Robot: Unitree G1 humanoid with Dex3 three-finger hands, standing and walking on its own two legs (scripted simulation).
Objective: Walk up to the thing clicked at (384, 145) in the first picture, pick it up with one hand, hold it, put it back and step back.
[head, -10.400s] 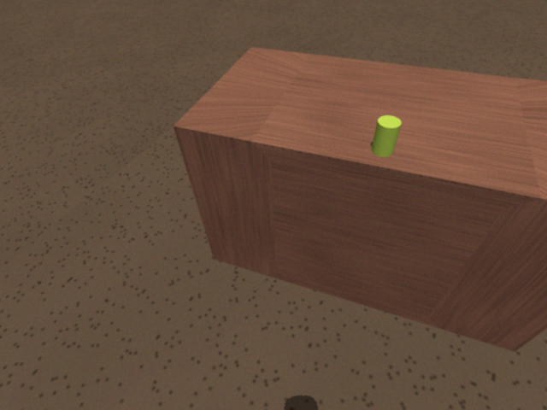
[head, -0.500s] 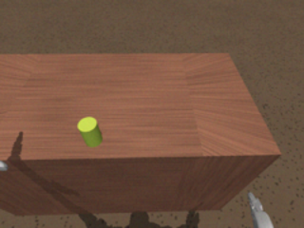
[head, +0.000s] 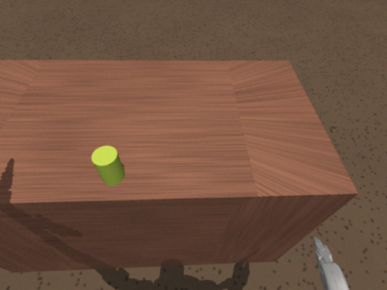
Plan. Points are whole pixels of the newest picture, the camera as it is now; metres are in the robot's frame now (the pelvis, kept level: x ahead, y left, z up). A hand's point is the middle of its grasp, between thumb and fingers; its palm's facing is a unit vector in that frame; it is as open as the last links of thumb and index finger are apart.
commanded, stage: go down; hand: left
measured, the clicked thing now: (109, 166) +0.43 +0.21 -0.01
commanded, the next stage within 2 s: approach in 0.58 s
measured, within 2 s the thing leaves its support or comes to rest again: neither
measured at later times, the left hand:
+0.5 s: hand out of the picture +0.35 +0.39 +0.13, palm faces +0.21 -0.98 +0.00, open 17.3 cm
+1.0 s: hand (22, 174) +0.37 +0.35 +0.06, palm faces +0.13 -0.99 +0.05, open 17.4 cm
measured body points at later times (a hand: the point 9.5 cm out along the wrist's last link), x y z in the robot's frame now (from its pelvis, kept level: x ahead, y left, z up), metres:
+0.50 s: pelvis +0.00 +0.01 -0.01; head +0.05 +0.03 +0.44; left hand +0.33 +0.45 +0.13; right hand +0.16 -0.25 -0.07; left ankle -0.03 +0.12 -0.72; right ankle +0.02 -0.14 -0.72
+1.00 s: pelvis -0.01 +0.00 -0.02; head +0.07 +0.03 +0.42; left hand +0.36 +0.40 +0.06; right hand +0.15 -0.25 -0.09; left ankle -0.03 +0.12 -0.72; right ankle +0.02 -0.14 -0.72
